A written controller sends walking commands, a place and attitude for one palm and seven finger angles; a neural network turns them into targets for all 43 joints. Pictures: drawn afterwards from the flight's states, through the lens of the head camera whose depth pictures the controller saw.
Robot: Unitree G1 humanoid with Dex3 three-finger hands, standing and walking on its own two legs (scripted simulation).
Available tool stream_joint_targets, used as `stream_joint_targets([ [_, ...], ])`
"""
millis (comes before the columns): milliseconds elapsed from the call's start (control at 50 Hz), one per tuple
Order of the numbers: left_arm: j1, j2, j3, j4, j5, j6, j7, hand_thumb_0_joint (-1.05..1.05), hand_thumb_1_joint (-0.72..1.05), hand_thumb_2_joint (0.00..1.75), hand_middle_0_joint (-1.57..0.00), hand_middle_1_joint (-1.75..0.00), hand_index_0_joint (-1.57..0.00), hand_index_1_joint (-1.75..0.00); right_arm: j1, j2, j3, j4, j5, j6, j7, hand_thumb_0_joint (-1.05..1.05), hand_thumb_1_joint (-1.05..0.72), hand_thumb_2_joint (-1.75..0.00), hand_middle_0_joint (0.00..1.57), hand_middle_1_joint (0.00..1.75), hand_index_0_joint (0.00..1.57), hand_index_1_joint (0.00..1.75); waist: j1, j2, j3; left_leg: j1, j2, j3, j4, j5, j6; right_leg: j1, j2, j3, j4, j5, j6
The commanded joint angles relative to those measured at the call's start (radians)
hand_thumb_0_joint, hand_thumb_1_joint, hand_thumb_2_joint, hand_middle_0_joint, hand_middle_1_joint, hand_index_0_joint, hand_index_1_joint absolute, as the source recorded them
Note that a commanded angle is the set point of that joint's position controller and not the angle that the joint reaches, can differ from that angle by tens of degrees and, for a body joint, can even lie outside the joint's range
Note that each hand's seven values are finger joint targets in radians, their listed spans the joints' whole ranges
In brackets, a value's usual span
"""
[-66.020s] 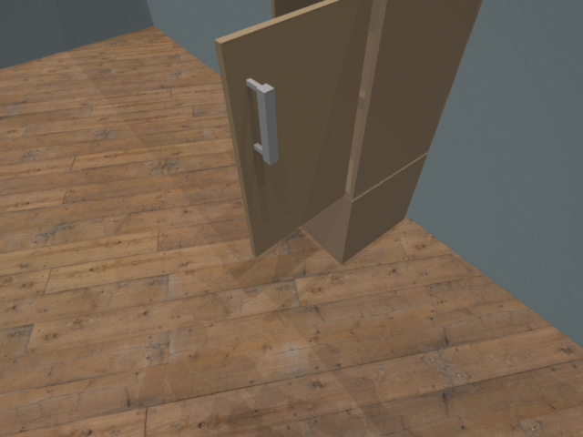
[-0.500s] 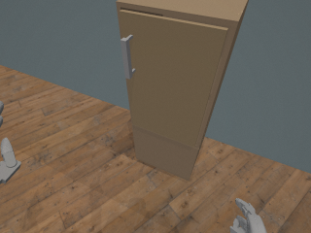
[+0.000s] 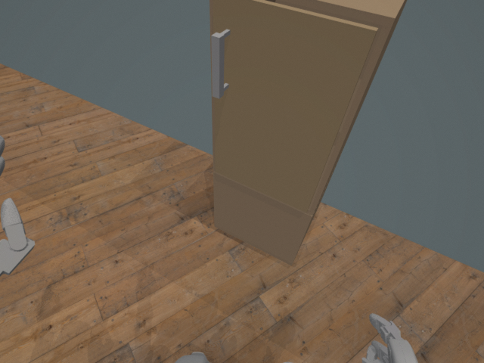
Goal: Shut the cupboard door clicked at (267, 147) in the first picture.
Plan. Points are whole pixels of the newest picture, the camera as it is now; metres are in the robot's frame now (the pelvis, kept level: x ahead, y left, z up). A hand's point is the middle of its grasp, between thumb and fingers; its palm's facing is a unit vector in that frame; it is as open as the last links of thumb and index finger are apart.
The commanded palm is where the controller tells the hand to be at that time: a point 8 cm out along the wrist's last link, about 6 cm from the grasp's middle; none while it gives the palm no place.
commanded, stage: step back with the hand held close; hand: left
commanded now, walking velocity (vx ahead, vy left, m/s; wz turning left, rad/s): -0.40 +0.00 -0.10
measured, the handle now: (222, 64) +0.76 +0.09 +0.12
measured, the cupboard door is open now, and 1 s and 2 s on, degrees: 0 0 0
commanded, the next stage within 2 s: stop stepping back and stand still in 0.28 s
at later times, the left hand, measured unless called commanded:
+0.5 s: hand out of the picture +0.13 +0.27 +0.19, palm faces +0.37 -0.82 -0.44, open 7.4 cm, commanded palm +0.08 +0.32 +0.20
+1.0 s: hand out of the picture +0.09 +0.34 +0.18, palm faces +0.43 -0.83 -0.34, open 7.4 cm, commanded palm +0.02 +0.37 +0.20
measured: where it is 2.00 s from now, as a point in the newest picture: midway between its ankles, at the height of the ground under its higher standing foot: outside the picture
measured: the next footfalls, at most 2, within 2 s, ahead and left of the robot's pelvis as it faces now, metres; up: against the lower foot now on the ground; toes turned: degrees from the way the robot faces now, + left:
right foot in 0.20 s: -0.06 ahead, -0.13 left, +0.00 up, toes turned +4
right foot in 0.72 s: -0.11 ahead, -0.05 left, +0.00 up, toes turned -7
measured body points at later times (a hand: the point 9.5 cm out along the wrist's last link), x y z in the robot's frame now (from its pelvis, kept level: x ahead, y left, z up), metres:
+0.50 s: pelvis -0.07 +0.02 +0.00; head -0.09 +0.05 +0.45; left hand +0.10 +0.31 +0.22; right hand +0.08 -0.23 -0.05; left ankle +0.07 +0.10 -0.71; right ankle -0.10 -0.14 -0.72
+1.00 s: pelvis -0.15 +0.08 +0.01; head -0.17 +0.11 +0.46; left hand +0.06 +0.38 +0.20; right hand -0.03 -0.16 -0.07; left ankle -0.08 +0.17 -0.72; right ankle -0.16 -0.03 -0.69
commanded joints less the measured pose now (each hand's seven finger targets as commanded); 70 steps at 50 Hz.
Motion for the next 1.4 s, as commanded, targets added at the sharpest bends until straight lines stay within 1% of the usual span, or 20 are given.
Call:
stream_joint_targets([
  [0,-0.041,0.2,0.187,-0.238,0.003,-0.075,0.033,0.0,0.9,0.9,-0.2,-0.3,-0.2,-0.3,-0.087,-0.138,-0.042,-0.178,0.009,-0.07,-0.033,0.0,-0.9,-0.9,0.2,0.3,0.2,0.3,0.002,0.313,-0.107,-0.284,0.266,-0.296,-0.505,-0.474,0.107,0.306,0.084,-0.001,0.236,-0.183,0.0],
  [140,-0.026,0.152,0.137,-0.201,-0.03,-0.083,-0.01,0.0,0.9,0.9,-0.2,-0.3,-0.2,-0.3,-0.099,-0.112,-0.041,-0.123,-0.006,-0.134,-0.014,0.0,-0.9,-0.9,0.2,0.3,0.2,0.3,0.016,0.233,-0.085,-0.03,0.272,-0.157,-0.39,-0.177,0.059,0.21,0.069,0.025,0.009,-0.209,-0.036],
  [240,-0.182,0.179,0.077,-0.231,-0.026,-0.099,-0.01,0.0,0.9,0.9,-0.2,-0.3,-0.2,-0.3,-0.082,-0.082,-0.051,-0.077,0.007,-0.135,-0.025,0.0,-0.9,-0.9,0.2,0.3,0.2,0.3,-0.008,-0.004,-0.339,0.496,0.143,0.055,-0.141,0.51,-0.021,0.068,-0.028,0.125,-0.129,0.344,-0.002],
  [320,-0.071,0.247,0.163,-0.234,-0.043,-0.072,-0.019,0.0,0.9,0.9,-0.2,-0.3,-0.2,-0.3,-0.152,-0.073,-0.037,-0.14,0.009,-0.1,-0.024,0.0,-0.9,-0.9,0.2,0.3,0.2,0.3,0.002,0.031,-0.166,0.362,0.097,0.055,-0.145,0.017,-0.04,-0.086,-0.064,0.176,-0.25,-0.184,-0.063],
  [400,0.007,0.246,0.178,-0.159,-0.036,-0.044,-0.003,0.0,0.9,0.9,-0.2,-0.3,-0.2,-0.3,-0.092,-0.065,-0.027,-0.128,-0.006,-0.063,-0.026,0.0,-0.9,-0.9,0.2,0.3,0.2,0.3,-0.01,-0.065,-0.035,0.352,0.033,0.025,0.076,0.009,-0.07,-0.283,-0.163,0.214,-0.331,-0.349,-0.143],
  [520,-0.055,0.204,0.159,-0.164,-0.038,-0.021,0.0,0.0,0.9,0.9,-0.2,-0.3,-0.2,-0.3,-0.08,-0.127,-0.033,-0.164,0.003,-0.103,-0.045,0.0,-0.9,-0.9,0.2,0.3,0.2,0.3,0.019,0.354,-0.063,-0.01,0.268,-0.344,-0.703,-0.604,-0.044,0.226,0.168,-0.05,0.181,-0.403,-0.031],
  [600,0.017,0.174,0.111,-0.282,-0.046,-0.003,-0.014,0.0,0.9,0.9,-0.2,-0.3,-0.2,-0.3,-0.059,-0.094,-0.038,-0.163,-0.003,-0.129,-0.01,0.0,-0.9,-0.9,0.2,0.3,0.2,0.3,0.035,0.305,-0.206,0.155,0.184,-0.091,-0.589,-0.316,-0.093,0.319,0.17,-0.099,0.074,-0.396,-0.05],
  [660,0.096,0.231,0.16,-0.311,-0.041,0.039,-0.004,0.0,0.9,0.9,-0.2,-0.3,-0.2,-0.3,-0.042,-0.089,-0.039,-0.148,-0.006,-0.104,0.005,0.0,-0.9,-0.9,0.2,0.3,0.2,0.3,0.019,0.113,-0.196,0.212,0.052,0.1,-0.267,-0.177,-0.104,0.258,0.023,-0.013,-0.24,-0.38,-0.113],
  [700,-0.015,0.276,0.188,-0.345,-0.04,0.045,0.004,0.0,0.9,0.9,-0.2,-0.3,-0.2,-0.3,-0.039,-0.094,-0.038,-0.108,-0.025,-0.073,0.003,0.0,-0.9,-0.9,0.2,0.3,0.2,0.3,0.0,-0.089,-0.117,0.239,0.029,0.047,0.255,-0.025,-0.072,-0.092,-0.29,0.283,-0.407,-0.491,-0.247],
  [720,-0.048,0.243,0.167,-0.252,-0.038,0.056,0.013,0.0,0.9,0.9,-0.2,-0.3,-0.2,-0.3,-0.048,-0.075,-0.026,-0.101,-0.016,-0.067,-0.005,0.0,-0.9,-0.9,0.2,0.3,0.2,0.3,0.002,-0.164,-0.055,0.141,0.038,-0.029,0.379,-0.055,-0.067,-0.138,-0.312,0.33,-0.422,-0.633,-0.261],
  [820,-0.241,0.184,0.076,-0.102,-0.007,0.064,0.031,0.0,0.9,0.9,-0.2,-0.3,-0.2,-0.3,-0.065,-0.106,-0.008,-0.076,-0.009,-0.062,-0.04,0.0,-0.9,-0.9,0.2,0.3,0.2,0.3,-0.027,0.087,0.092,0.226,0.073,0.009,-0.124,-0.13,-0.009,-0.109,-0.133,0.096,-0.182,-0.544,-0.136],
  [860,-0.24,0.172,0.066,-0.149,-0.01,0.05,0.033,0.0,0.9,0.9,-0.2,-0.3,-0.2,-0.3,-0.063,-0.131,-0.012,-0.116,0.005,-0.089,-0.054,0.0,-0.9,-0.9,0.2,0.3,0.2,0.3,-0.019,0.326,0.095,0.2,0.241,-0.313,-0.432,-0.313,0.065,-0.063,0.025,-0.026,0.113,-0.384,-0.054],
  [900,-0.173,0.207,0.104,-0.175,-0.017,0.039,0.017,0.0,0.9,0.9,-0.2,-0.3,-0.2,-0.3,-0.077,-0.092,0.002,-0.105,-0.016,-0.107,-0.042,0.0,-0.9,-0.9,0.2,0.3,0.2,0.3,-0.017,0.32,0.031,0.134,0.342,-0.526,-0.62,-0.56,0.067,-0.014,0.055,0.002,0.328,-0.343,-0.032],
  [960,-0.103,0.205,0.103,-0.282,-0.012,0.039,0.005,0.0,0.9,0.9,-0.2,-0.3,-0.2,-0.3,-0.098,-0.082,-0.003,-0.119,-0.021,-0.116,-0.012,0.0,-0.9,-0.9,0.2,0.3,0.2,0.3,0.017,0.18,-0.025,0.126,0.303,-0.333,-0.603,-0.399,0.031,0.104,0.054,-0.017,0.275,-0.266,-0.037],
  [1060,0.027,0.196,0.12,-0.207,-0.014,0.076,0.016,0.0,0.9,0.9,-0.2,-0.3,-0.2,-0.3,-0.076,-0.09,-0.004,-0.138,-0.019,-0.071,-0.01,0.0,-0.9,-0.9,0.2,0.3,0.2,0.3,0.004,0.265,-0.048,0.037,0.199,-0.077,-0.512,-0.364,-0.004,0.378,0.091,-0.136,-0.085,-0.268,-0.056],
  [1160,-0.061,0.244,0.166,-0.173,-0.028,0.074,0.029,0.0,0.9,0.9,-0.2,-0.3,-0.2,-0.3,-0.051,-0.078,-0.013,-0.123,-0.017,-0.04,-0.012,0.0,-0.9,-0.9,0.2,0.3,0.2,0.3,0.002,-0.075,-0.089,-0.027,0.055,0.03,0.093,-0.044,-0.038,0.314,-0.288,0.358,-0.355,-0.348,-0.251],
  [1200,-0.025,0.184,0.122,-0.101,-0.03,0.07,0.033,0.0,0.9,0.9,-0.2,-0.3,-0.2,-0.3,-0.052,-0.082,-0.017,-0.118,0.002,-0.046,-0.01,0.0,-0.9,-0.9,0.2,0.3,0.2,0.3,0.006,-0.102,-0.022,-0.077,0.072,-0.009,0.196,-0.086,-0.035,0.283,-0.298,0.334,-0.333,-0.242,-0.26],
  [1320,-0.104,0.183,0.091,-0.151,-0.013,0.03,0.034,0.0,0.9,0.9,-0.2,-0.3,-0.2,-0.3,-0.079,-0.084,-0.009,-0.101,0.0,-0.07,-0.029,0.0,-0.9,-0.9,0.2,0.3,0.2,0.3,0.006,0.01,-0.021,0.231,0.065,0.052,-0.167,0.159,-0.008,0.211,-0.165,0.084,-0.166,0.114,-0.116],
  [1340,-0.103,-0.018,-0.31,0.595,0.086,0.193,-0.127,0.0,0.9,0.9,-0.2,-0.3,-0.2,-0.3,-0.068,-0.259,-0.052,0.073,-0.025,-0.109,0.081,0.0,-0.9,-0.9,0.2,0.3,0.2,0.3,-0.051,0.098,0.024,0.263,0.165,-0.046,-0.039,0.595,0.022,0.037,-0.177,-0.07,0.076,0.329,-0.059],
  [1380,-0.082,-0.122,-0.333,0.62,0.051,0.292,-0.156,0.0,0.9,0.9,-0.2,-0.3,-0.2,-0.3,-0.004,-0.226,-0.042,0.035,-0.016,-0.02,0.056,0.0,-0.9,-0.9,0.2,0.3,0.2,0.3,0.007,0.099,-0.071,0.193,0.273,-0.192,-0.141,0.705,0.116,0.128,-0.041,-0.058,0.192,-0.094,-0.022],
])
